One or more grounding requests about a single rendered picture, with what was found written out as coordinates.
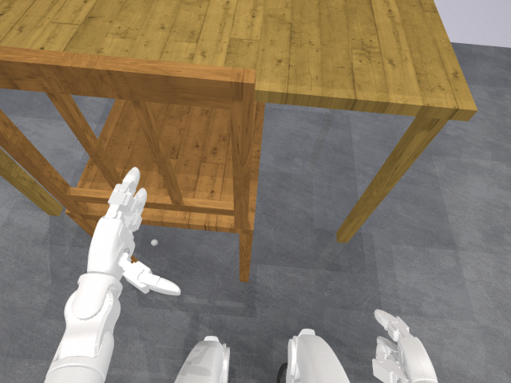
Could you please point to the left robot forearm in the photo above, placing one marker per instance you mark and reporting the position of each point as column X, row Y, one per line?
column 91, row 312

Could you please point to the robot left hand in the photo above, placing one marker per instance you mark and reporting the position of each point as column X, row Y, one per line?
column 114, row 233

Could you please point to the right robot shin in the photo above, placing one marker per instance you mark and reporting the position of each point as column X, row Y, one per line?
column 289, row 377

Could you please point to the table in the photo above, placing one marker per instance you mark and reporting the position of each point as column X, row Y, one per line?
column 376, row 56

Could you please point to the robot right thigh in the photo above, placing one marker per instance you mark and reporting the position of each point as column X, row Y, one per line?
column 312, row 360

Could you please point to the chair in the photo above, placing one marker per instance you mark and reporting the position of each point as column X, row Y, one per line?
column 193, row 131

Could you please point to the robot right hand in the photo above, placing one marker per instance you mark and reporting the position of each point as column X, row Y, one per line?
column 408, row 362

